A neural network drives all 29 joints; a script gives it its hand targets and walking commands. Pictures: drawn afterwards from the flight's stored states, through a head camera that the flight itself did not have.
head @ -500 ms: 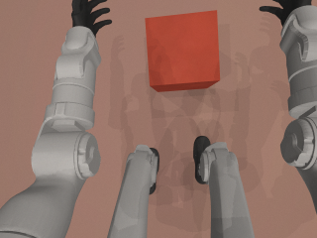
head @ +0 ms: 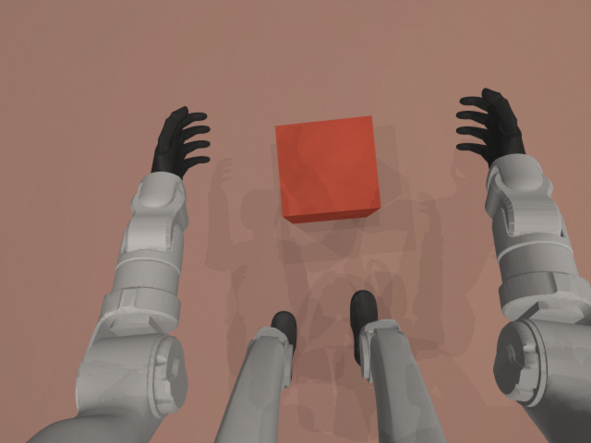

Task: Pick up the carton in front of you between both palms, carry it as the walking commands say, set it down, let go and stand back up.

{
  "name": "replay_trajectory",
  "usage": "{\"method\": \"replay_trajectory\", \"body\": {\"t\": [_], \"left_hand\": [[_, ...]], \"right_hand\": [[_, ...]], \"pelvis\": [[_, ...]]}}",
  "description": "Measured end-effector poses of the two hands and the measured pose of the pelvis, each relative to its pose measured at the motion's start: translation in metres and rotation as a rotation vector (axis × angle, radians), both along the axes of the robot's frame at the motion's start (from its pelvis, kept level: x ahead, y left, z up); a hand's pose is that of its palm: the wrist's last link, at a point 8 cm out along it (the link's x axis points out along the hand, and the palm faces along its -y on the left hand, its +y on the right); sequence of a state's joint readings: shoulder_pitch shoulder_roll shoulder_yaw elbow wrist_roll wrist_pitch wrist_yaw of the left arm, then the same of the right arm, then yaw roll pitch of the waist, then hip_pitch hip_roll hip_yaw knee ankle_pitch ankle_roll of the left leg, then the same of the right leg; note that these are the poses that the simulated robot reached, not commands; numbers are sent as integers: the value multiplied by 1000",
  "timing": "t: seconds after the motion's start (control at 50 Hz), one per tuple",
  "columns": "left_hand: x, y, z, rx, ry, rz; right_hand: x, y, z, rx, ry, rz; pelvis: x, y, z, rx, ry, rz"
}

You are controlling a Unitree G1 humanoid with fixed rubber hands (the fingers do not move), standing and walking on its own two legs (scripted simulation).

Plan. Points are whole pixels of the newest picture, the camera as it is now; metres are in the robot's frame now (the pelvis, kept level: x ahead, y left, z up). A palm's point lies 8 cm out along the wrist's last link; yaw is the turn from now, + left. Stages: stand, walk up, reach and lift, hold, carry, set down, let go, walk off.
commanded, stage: let go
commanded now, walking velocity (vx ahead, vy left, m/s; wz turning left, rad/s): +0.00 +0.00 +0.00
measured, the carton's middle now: (326, 177) +0.52 -0.01 -0.55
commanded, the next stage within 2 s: stand in 1.10 s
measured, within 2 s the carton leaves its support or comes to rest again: neither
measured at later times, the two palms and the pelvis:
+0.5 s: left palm (79, 320) +0.28 +0.23 +0.00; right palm (580, 316) +0.28 -0.23 -0.01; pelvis +0.05 +0.01 +0.08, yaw -1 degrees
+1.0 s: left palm (56, 381) +0.23 +0.23 +0.03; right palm out of the picture +0.22 -0.23 +0.03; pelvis +0.06 +0.01 +0.09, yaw -1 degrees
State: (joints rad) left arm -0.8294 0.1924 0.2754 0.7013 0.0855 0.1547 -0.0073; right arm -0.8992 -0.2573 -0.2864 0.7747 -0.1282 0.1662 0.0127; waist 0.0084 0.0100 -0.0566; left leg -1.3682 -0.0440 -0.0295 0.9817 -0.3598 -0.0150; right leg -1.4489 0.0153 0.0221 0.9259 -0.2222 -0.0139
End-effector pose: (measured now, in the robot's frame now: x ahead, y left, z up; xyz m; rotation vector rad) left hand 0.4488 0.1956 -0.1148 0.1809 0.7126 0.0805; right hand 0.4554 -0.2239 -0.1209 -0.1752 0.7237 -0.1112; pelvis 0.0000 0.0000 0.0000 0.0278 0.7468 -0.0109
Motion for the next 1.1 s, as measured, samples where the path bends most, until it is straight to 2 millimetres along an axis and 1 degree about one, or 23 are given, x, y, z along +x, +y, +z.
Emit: {"method": "replay_trajectory", "body": {"t": [0.12, 0.24, 0.36, 0.52, 0.58, 0.64, 0.7, 0.78, 0.92, 1.1], "left_hand": [[-38, 12, 31, 3, 29, -22], [-73, 21, 61, -5, 34, -23], [-117, 30, 86, -8, 48, -19], [-177, 40, 119, -7, 64, -14], [-195, 43, 131, -7, 65, -12], [-209, 45, 139, -6, 66, -10], [-217, 46, 143, -8, 68, -13], [-220, 45, 146, -9, 70, -21], [-215, 39, 147, -9, 75, -28], [-216, 37, 147, 6, 91, -13]], "right_hand": [[-43, -6, 29, 7, 16, -4], [-80, -5, 58, 16, 23, 4], [-125, -4, 84, 20, 37, 3], [-184, -3, 117, 18, 50, 4], [-203, -2, 128, 18, 53, 5], [-219, -2, 137, 18, 57, 6], [-229, -3, 143, 19, 62, 8], [-236, -3, 147, 22, 68, 11], [-236, -5, 148, 25, 78, 13], [-235, -8, 148, 17, 77, 10]], "pelvis": [[16, 2, 25, -7, -85, -5], [30, 3, 44, -12, -181, -7], [41, 6, 62, -21, -298, -6], [54, 9, 84, -34, -490, -4], [59, 10, 90, -38, -567, -2], [63, 10, 94, -40, -636, 0], [65, 10, 96, -42, -695, 0], [65, 10, 96, -46, -759, -1], [64, 7, 95, -50, -820, -4], [65, 4, 95, -49, -834, 5]]}}
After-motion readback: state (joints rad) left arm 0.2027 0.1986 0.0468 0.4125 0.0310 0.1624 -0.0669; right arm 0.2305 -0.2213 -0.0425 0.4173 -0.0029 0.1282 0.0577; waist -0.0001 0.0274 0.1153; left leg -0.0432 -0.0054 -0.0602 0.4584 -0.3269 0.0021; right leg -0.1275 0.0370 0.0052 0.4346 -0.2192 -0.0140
